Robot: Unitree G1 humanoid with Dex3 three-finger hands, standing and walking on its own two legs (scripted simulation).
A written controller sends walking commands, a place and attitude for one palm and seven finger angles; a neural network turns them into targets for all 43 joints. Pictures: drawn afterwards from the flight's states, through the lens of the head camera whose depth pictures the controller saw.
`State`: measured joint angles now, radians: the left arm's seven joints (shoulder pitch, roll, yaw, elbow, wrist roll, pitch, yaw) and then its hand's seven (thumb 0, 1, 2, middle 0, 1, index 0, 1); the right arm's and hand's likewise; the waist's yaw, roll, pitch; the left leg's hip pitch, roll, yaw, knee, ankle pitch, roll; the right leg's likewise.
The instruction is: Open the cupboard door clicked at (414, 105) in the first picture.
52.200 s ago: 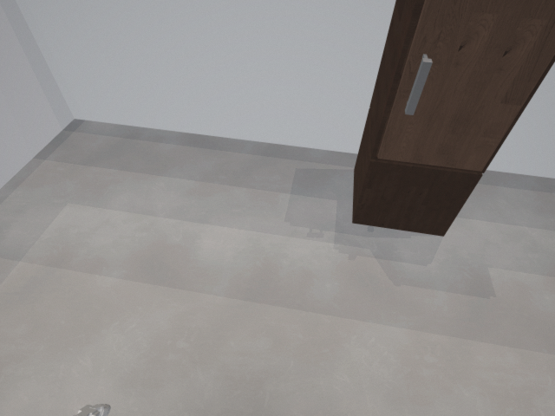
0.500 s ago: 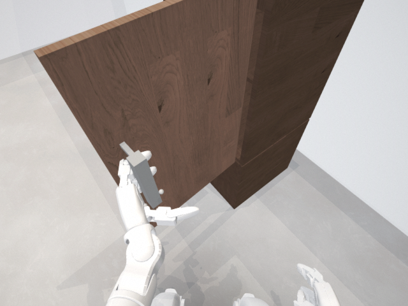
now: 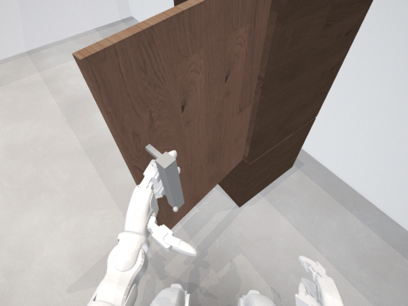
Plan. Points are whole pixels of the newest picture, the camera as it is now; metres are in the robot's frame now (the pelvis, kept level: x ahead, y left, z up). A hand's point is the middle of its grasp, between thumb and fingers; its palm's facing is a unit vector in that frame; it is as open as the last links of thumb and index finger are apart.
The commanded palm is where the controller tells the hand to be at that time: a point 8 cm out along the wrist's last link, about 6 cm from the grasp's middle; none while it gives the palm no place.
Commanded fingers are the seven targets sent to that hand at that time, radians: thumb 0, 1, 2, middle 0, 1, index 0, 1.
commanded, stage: slide the hand sideways off the handle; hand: left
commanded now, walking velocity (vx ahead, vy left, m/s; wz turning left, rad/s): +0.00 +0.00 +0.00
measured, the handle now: (164, 178) +0.35 +0.11 +0.04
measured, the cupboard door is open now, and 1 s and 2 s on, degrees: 99 98 98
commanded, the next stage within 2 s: draw the hand back to the body in 0.98 s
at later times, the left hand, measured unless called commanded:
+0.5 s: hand (158, 225) +0.26 +0.10 +0.04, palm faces -0.03 -1.00 -0.03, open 16.1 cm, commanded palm +0.23 +0.17 +0.04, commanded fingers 0.00 -0.50 0.30 -0.15 -0.30 -0.15 -0.30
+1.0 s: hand (118, 251) +0.21 +0.16 +0.04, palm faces +0.01 -1.00 -0.04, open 16.3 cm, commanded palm +0.18 +0.22 +0.04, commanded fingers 0.00 -0.50 0.30 -0.15 -0.30 -0.15 -0.30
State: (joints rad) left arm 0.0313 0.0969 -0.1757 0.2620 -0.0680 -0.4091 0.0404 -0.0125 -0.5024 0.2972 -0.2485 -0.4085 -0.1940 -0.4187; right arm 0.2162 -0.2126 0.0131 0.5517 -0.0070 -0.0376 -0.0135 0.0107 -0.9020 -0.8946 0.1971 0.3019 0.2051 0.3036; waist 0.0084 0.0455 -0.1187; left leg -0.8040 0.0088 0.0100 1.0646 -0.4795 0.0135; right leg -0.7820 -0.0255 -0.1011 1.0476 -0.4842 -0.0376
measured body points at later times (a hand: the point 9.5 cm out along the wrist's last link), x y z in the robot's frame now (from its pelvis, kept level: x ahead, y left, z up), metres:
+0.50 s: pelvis +0.01 -0.01 -0.01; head +0.07 -0.02 +0.44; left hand +0.25 +0.16 +0.05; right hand +0.18 -0.23 -0.10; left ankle +0.03 +0.11 -0.67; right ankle +0.02 -0.10 -0.67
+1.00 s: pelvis +0.02 -0.02 -0.02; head +0.08 -0.02 +0.43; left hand +0.20 +0.22 +0.04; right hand +0.21 -0.25 -0.10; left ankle +0.03 +0.11 -0.67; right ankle +0.02 -0.10 -0.67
